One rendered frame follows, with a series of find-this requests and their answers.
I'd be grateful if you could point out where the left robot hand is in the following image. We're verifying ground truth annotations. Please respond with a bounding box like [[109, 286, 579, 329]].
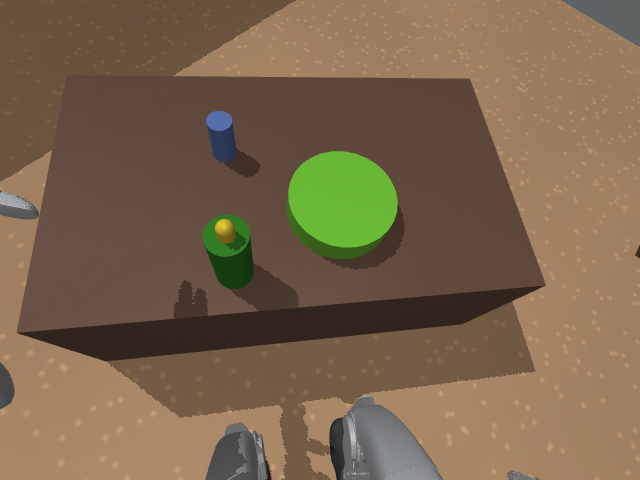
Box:
[[0, 190, 39, 219]]

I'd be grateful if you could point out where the right robot foot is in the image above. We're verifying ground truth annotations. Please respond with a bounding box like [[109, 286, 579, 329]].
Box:
[[329, 418, 345, 480]]

